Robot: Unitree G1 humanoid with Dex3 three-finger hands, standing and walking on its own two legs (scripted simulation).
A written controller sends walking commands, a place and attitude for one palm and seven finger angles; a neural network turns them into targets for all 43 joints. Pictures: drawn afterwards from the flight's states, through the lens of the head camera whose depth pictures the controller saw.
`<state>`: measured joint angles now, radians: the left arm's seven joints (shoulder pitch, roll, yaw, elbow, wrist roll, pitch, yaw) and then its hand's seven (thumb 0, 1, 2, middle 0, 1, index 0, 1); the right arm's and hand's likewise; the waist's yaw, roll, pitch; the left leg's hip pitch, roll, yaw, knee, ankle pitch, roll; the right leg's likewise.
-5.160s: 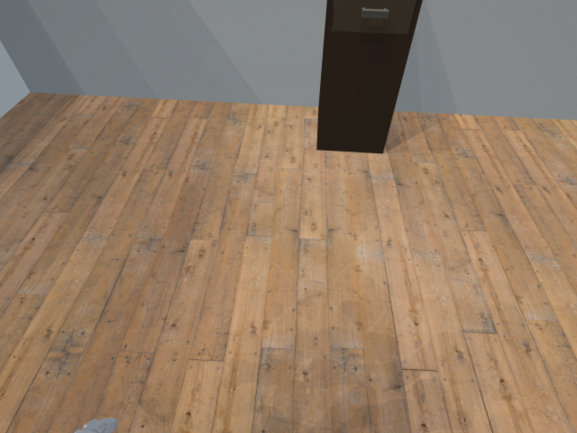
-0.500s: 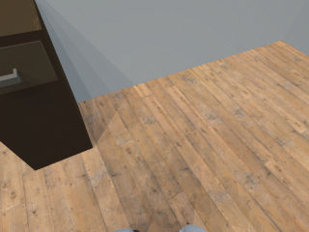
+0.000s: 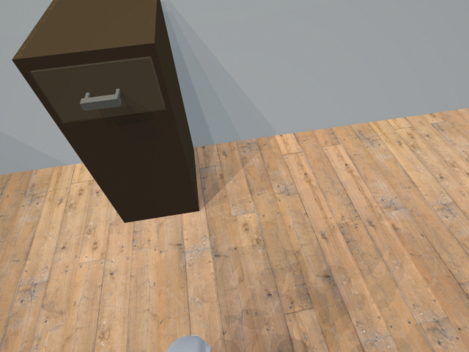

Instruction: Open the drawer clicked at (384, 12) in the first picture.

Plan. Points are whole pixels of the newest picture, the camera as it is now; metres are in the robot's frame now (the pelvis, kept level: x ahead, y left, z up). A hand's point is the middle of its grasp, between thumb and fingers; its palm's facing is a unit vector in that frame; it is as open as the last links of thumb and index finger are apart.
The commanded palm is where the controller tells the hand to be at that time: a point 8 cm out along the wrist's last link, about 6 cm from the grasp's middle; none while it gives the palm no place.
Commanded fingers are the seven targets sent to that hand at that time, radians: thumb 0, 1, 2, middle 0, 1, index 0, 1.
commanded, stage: turn to face it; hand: left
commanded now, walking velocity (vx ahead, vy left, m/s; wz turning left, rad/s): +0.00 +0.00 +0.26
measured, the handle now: (102, 98) +0.79 +0.44 -0.03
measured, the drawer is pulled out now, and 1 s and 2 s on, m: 0.00 0.00 0.00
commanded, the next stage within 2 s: take the last steps up to it in 0.08 s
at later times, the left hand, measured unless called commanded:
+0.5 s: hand out of the picture +0.01 +0.23 -0.17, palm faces +0.17 -0.96 -0.24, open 7.4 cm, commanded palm none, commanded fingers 0.00 0.90 0.90 -0.20 -0.30 -0.20 -0.30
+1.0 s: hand out of the picture +0.00 +0.24 -0.19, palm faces +0.30 -0.95 -0.11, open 7.4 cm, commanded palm none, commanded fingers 0.00 0.90 0.90 -0.20 -0.30 -0.20 -0.30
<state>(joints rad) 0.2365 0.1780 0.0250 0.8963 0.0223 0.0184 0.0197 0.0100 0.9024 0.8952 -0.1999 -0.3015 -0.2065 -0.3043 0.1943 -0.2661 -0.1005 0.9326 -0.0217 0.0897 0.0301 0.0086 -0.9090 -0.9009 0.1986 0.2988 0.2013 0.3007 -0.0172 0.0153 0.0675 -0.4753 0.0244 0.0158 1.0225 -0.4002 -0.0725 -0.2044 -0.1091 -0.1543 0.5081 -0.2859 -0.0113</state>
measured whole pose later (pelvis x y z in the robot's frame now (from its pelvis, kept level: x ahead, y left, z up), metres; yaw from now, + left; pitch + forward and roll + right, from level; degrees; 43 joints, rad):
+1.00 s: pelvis +0.13 +0.12 -0.02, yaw +12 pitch +0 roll -1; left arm 0.45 0.12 0.04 1.16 0.02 -0.02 0.00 0.01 0.90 0.90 -0.20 -0.30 -0.21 -0.30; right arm 0.19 -0.17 -0.06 1.02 -0.03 -0.04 0.03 0.01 -0.92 -0.90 0.20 0.30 0.20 0.30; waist 0.03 -0.03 0.07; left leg -0.40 0.07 0.13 0.63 -0.21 0.03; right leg -0.11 -0.13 -0.12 0.68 -0.48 0.03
